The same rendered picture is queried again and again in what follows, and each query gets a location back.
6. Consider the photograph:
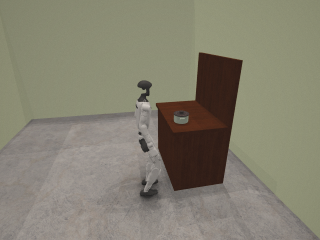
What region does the lid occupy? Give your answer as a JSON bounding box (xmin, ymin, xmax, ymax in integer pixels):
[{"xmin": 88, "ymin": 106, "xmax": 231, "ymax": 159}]
[{"xmin": 173, "ymin": 110, "xmax": 189, "ymax": 117}]

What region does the table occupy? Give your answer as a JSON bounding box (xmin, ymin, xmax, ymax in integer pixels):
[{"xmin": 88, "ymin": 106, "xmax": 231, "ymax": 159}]
[{"xmin": 156, "ymin": 52, "xmax": 243, "ymax": 191}]

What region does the robot left shin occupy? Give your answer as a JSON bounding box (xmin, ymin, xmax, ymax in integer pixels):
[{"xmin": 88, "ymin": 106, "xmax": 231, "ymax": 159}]
[{"xmin": 145, "ymin": 160, "xmax": 154, "ymax": 181}]

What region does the pot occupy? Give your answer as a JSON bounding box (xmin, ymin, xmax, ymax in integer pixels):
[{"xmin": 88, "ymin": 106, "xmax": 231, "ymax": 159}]
[{"xmin": 174, "ymin": 115, "xmax": 189, "ymax": 124}]

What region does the robot right hand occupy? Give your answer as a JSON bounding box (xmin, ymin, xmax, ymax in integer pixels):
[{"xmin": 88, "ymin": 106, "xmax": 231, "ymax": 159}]
[{"xmin": 149, "ymin": 148, "xmax": 161, "ymax": 164}]

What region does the right robot forearm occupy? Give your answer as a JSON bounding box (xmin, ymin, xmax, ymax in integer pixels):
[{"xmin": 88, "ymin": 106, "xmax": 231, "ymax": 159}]
[{"xmin": 140, "ymin": 125, "xmax": 154, "ymax": 150}]

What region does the robot left thigh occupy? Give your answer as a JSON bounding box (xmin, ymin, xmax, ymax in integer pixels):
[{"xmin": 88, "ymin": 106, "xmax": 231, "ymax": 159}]
[{"xmin": 147, "ymin": 134, "xmax": 156, "ymax": 163}]

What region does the robot right upper arm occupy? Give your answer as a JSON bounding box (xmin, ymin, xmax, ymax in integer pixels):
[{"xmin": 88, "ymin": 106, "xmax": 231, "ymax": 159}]
[{"xmin": 139, "ymin": 102, "xmax": 150, "ymax": 130}]

